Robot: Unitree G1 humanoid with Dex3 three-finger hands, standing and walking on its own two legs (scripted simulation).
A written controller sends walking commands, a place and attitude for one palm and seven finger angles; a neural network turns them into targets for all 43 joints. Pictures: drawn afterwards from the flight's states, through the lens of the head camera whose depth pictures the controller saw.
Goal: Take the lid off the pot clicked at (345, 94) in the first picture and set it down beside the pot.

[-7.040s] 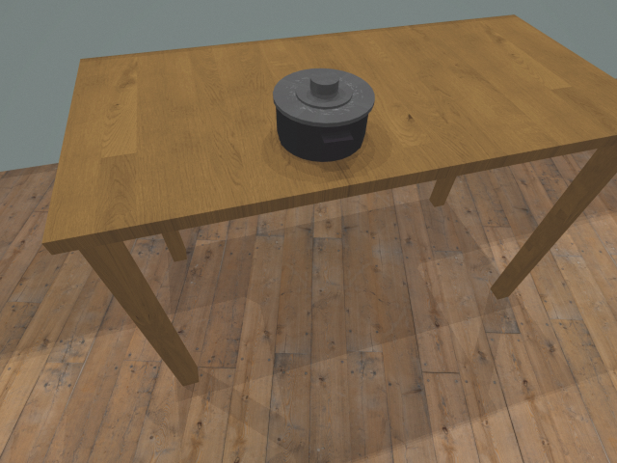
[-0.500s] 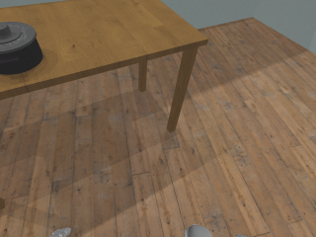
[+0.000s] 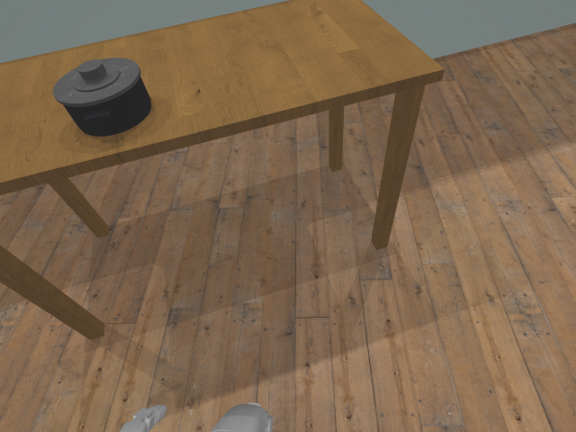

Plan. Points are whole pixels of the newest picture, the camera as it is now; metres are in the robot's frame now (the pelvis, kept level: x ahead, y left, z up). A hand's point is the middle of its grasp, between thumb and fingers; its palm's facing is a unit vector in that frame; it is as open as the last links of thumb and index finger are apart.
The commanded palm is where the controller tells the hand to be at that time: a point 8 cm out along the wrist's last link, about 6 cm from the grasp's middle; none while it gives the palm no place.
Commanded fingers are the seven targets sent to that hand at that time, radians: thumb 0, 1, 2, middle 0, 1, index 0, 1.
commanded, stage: turn to face it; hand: left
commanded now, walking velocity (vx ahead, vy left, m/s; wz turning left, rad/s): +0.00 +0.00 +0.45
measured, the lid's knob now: (91, 70) +0.79 +0.42 +0.12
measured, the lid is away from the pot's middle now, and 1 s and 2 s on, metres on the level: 0.00 0.00 0.00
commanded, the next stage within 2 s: take the last steps up to it in 0.32 s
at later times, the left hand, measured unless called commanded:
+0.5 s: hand out of the picture -0.06 +0.24 -0.19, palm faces +0.30 -0.92 -0.23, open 7.4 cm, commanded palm none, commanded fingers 0.00 0.90 0.90 -0.20 -0.30 -0.20 -0.30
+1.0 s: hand out of the picture +0.08 +0.22 -0.16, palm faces +0.28 -0.93 -0.23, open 7.4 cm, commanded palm none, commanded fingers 0.00 0.90 0.90 -0.20 -0.30 -0.20 -0.30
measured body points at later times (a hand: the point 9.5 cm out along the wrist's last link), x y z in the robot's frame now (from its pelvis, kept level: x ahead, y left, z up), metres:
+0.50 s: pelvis +0.00 +0.04 -0.01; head +0.01 +0.07 +0.44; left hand -0.08 +0.28 -0.17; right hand +0.20 -0.15 -0.13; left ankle -0.01 +0.12 -0.74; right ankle -0.01 -0.10 -0.68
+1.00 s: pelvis +0.07 +0.02 +0.00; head +0.07 +0.00 +0.45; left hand +0.07 +0.27 -0.14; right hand +0.07 -0.22 -0.17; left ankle +0.02 +0.13 -0.69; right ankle +0.08 -0.07 -0.74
